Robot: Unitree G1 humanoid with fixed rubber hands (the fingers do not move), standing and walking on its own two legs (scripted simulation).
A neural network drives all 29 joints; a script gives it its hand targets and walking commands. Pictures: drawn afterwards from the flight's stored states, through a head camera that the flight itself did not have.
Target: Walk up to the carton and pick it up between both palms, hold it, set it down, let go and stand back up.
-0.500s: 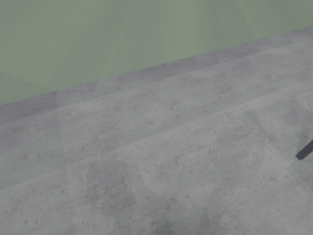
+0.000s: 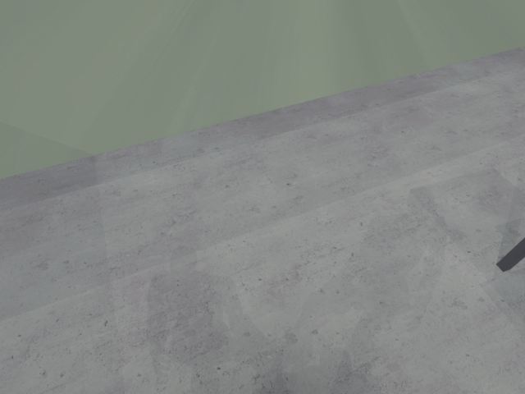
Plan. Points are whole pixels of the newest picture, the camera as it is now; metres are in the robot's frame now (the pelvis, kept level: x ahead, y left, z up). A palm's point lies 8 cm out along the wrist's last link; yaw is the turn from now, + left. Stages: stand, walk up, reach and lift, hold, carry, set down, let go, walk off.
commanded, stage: stand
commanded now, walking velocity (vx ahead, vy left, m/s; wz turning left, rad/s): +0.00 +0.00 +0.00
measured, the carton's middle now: out of the picture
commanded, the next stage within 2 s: walk up in 0.62 s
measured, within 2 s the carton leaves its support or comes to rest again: neither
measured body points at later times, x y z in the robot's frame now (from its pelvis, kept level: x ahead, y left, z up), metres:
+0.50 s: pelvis +0.00 +0.00 +0.00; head +0.00 +0.00 +0.45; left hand -0.01 +0.21 -0.16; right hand -0.02 -0.20 -0.16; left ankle +0.01 +0.12 -0.74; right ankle +0.00 -0.12 -0.74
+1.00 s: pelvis -0.01 -0.03 -0.01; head +0.00 -0.03 +0.44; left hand +0.09 +0.22 -0.15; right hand +0.01 -0.27 -0.14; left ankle +0.01 +0.12 -0.74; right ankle +0.01 -0.15 -0.67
